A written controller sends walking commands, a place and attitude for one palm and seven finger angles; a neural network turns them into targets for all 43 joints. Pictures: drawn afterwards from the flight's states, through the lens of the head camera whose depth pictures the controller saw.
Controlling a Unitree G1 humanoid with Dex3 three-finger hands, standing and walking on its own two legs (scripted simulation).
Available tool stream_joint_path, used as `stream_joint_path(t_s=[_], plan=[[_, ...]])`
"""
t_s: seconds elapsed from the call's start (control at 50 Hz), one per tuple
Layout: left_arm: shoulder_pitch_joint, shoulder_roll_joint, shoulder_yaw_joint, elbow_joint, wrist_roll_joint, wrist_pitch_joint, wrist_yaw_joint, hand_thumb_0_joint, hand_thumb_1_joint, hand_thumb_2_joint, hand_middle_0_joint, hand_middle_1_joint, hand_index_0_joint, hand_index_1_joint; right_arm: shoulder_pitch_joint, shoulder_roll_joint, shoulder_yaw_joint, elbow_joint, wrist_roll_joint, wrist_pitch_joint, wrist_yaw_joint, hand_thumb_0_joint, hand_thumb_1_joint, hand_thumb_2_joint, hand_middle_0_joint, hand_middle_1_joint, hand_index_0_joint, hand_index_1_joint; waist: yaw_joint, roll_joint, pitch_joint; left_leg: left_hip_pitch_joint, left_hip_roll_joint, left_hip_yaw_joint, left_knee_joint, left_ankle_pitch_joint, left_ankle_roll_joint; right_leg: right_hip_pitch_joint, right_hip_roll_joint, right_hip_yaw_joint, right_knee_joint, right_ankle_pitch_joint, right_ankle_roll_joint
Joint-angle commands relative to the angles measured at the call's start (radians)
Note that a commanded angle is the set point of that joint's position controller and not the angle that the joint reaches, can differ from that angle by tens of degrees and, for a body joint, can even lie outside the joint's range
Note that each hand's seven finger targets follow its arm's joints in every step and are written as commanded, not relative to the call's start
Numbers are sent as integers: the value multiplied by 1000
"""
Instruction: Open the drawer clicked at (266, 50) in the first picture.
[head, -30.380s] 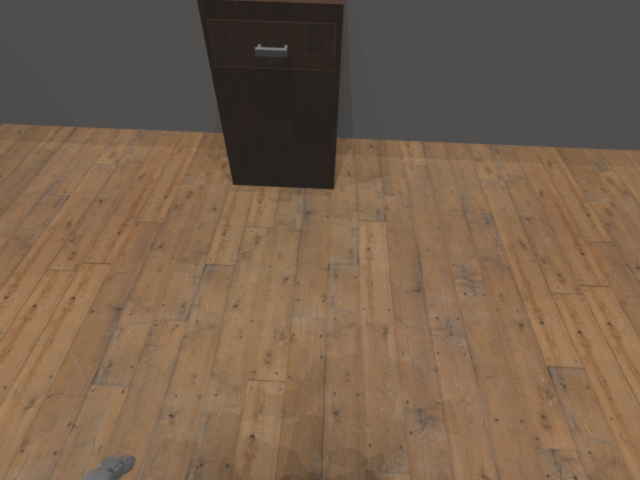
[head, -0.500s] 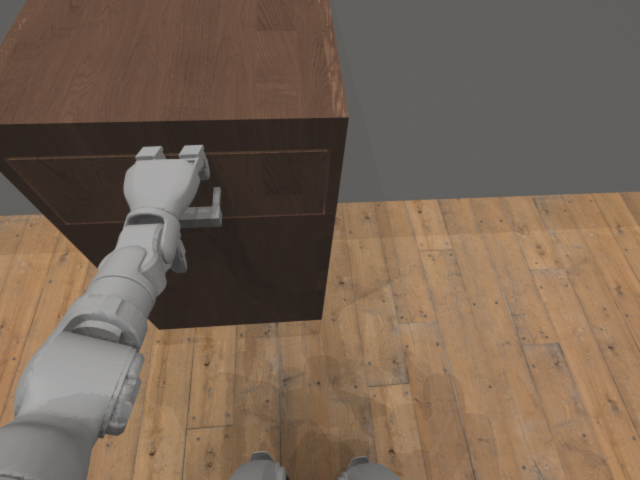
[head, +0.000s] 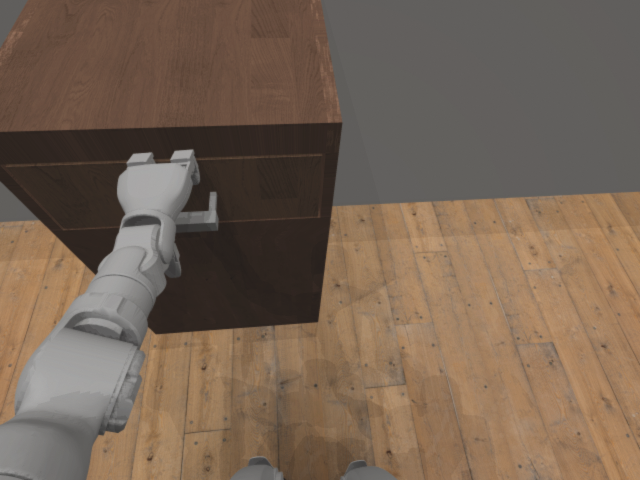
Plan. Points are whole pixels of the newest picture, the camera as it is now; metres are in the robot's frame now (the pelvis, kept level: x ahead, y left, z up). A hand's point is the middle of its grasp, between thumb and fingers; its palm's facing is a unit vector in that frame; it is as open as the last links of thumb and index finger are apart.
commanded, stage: move the hooked fingers above the handle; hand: left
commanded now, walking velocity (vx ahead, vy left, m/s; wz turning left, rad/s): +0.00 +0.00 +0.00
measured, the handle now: (181, 211) +0.52 +0.18 -0.06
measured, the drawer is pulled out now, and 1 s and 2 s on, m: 0.00 0.00 0.00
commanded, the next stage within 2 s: lower the fingers behind the handle in 0.68 s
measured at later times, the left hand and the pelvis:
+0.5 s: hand (177, 212) +0.48 +0.17 +0.00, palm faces -0.08 -0.05 -1.00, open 13.5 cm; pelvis +0.00 -0.01 +0.00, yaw -1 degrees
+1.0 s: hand (189, 212) +0.48 +0.16 +0.00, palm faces +0.04 -0.05 -1.00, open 13.7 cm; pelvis +0.00 -0.01 -0.01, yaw +0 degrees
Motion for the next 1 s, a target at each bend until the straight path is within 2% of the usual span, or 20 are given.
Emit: stream_joint_path(t_s=[0.0,0.08,0.12,0.14,0.22,0.24,0.28,0.34,0.42,0.46,0.48,0.54,0.56,0.62,0.64,0.7,0.74,0.82,0.94,0.98], plan=[[-466,144,30,-234,3,-55,43,0,-500,300,-300,-1200,-300,-1200,124,-168,-62,-43,-10,-22,-14,0,-900,-900,200,300,200,300,-29,45,-399,409,28,-57,-33,349,-15,9,-16,2,-84,265,0],[-487,199,78,-263,31,-57,101,0,-500,300,-300,-1200,-300,-1200,124,-169,-63,-38,-19,-19,-10,0,-900,-900,200,300,200,300,-16,82,-449,405,26,-55,-3,396,-20,-6,-12,0,-50,296,-1],[-485,269,135,-260,49,-40,134,0,-500,300,-300,-1200,-300,-1200,117,-174,-64,-37,-21,-14,-9,0,-900,-900,200,300,200,300,-5,62,-484,391,25,-54,5,414,-21,15,-10,3,-38,319,1],[-461,238,115,-248,44,-20,142,0,-500,300,-300,-1200,-300,-1200,117,-171,-63,-41,-23,-10,-8,0,-900,-900,200,300,200,300,-3,58,-477,384,20,-47,4,415,-20,35,-9,0,-42,331,0],[-518,246,113,-273,40,22,159,0,-500,300,-300,-1200,-300,-1200,111,-172,-63,-40,-15,-1,-2,0,-900,-900,200,300,200,300,-12,60,-505,408,20,-42,-6,436,-20,58,-9,1,-52,361,6],[-492,272,137,-258,37,37,159,0,-500,300,-300,-1200,-300,-1200,115,-174,-63,-39,-16,3,-4,0,-900,-900,200,300,200,300,0,57,-506,407,18,-40,-10,439,-20,85,-8,0,-54,368,3],[-482,278,135,-243,30,58,147,0,-500,300,-300,-1200,-300,-1200,110,-173,-59,-42,-12,9,-7,0,-900,-900,200,300,200,300,-3,40,-491,396,16,-30,-22,425,-15,116,-10,4,-70,383,7],[-463,255,111,-226,17,63,121,0,-500,300,-300,-1200,-300,-1200,104,-171,-55,-50,-6,12,-12,0,-900,-900,200,300,200,300,-6,23,-459,384,11,-24,-39,399,-11,144,-13,11,-92,387,11],[-424,335,160,-224,8,35,84,0,-500,300,-300,-1200,-300,-1200,92,-169,-45,-64,3,9,-28,0,-900,-900,200,300,200,300,12,-23,-449,318,3,-10,-60,347,-1,228,-24,40,-111,416,20],[-397,324,146,-226,9,18,68,0,-500,300,-300,-1200,-300,-1200,90,-167,-42,-69,5,7,-33,0,-900,-900,200,300,200,300,13,-13,-419,296,1,-4,-64,337,-1,235,-28,43,-115,428,19],[-389,281,113,-232,12,6,62,0,-500,300,-300,-1200,-300,-1200,90,-163,-46,-72,3,2,-32,0,-900,-900,200,300,200,300,9,-6,-392,301,0,-2,-66,330,-1,224,-27,43,-122,420,17],[-304,270,119,-219,18,-18,55,0,-500,300,-300,-1200,-300,-1200,89,-163,-50,-74,2,-1,-30,0,-900,-900,200,300,200,300,27,9,-386,311,0,3,-60,348,-3,215,-24,43,-118,432,13],[-305,273,119,-226,22,-22,53,0,-500,300,-300,-1200,-300,-1200,88,-163,-50,-73,4,-1,-28,0,-900,-900,200,300,200,300,22,-4,-394,308,2,-1,-58,351,-4,210,-25,45,-116,433,15],[-284,167,45,-221,9,-33,37,0,-500,300,-300,-1200,-300,-1200,94,-158,-59,-68,7,-6,-18,0,-900,-900,200,300,200,300,6,-16,-376,328,3,-1,-55,350,-5,180,-24,42,-124,426,16],[-272,172,50,-223,2,-33,32,0,-500,300,-300,-1200,-300,-1200,99,-162,-61,-66,5,-5,-17,0,-900,-900,200,300,200,300,8,-13,-357,329,3,-3,-54,347,-5,178,-23,41,-124,421,12],[-374,101,-9,-289,-14,-58,24,0,-500,300,-300,-1200,-300,-1200,100,-158,-69,-51,2,-11,-14,0,-900,-900,200,300,200,300,-28,5,-360,364,8,-19,-41,347,-4,117,-25,35,-119,381,10],[-414,121,10,-330,-7,-82,37,0,-500,300,-300,-1200,-300,-1200,106,-160,-77,-40,-3,-15,-15,0,-900,-900,200,300,200,300,-27,38,-386,402,12,-30,-31,349,-6,79,-21,32,-108,349,8],[-461,245,108,-325,36,-103,101,0,-500,300,-300,-1200,-300,-1200,97,-163,-69,-25,-12,-19,-18,0,-900,-900,200,300,200,300,-14,59,-439,363,11,-47,5,364,-10,31,-21,26,-52,335,4],[-380,227,125,-156,55,34,188,0,-500,300,-300,-1200,-300,-1200,87,-162,-59,-33,-25,-14,5,0,-900,-900,200,300,200,300,9,45,-450,279,6,-22,31,380,-17,41,-14,9,-13,365,4],[-376,250,121,-102,52,92,180,0,-500,300,-300,-1200,-300,-1200,89,-169,-51,-44,-19,0,6,0,-900,-900,200,300,200,300,0,-5,-434,227,1,-11,25,343,-11,89,-15,19,-29,379,11]])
